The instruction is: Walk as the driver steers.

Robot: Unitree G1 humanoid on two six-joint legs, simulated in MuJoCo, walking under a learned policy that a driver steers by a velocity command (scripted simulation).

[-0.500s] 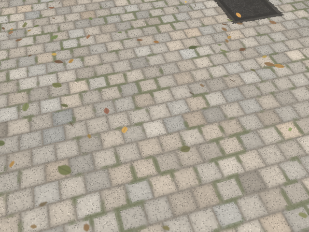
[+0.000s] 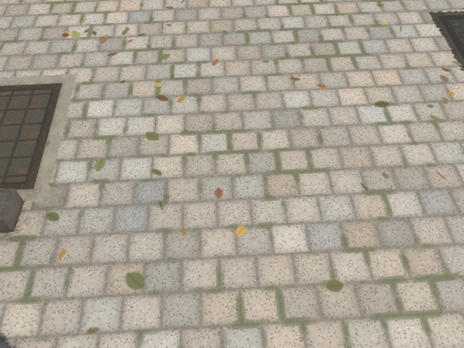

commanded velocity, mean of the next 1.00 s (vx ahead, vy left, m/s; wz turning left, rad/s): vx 0.03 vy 0.00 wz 0.44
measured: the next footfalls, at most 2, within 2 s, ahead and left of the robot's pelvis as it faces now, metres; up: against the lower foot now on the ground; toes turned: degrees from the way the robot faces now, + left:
left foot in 0.16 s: +0.13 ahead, +0.13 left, +0.00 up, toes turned +8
right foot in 0.62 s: +0.16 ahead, -0.09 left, +0.00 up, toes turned +26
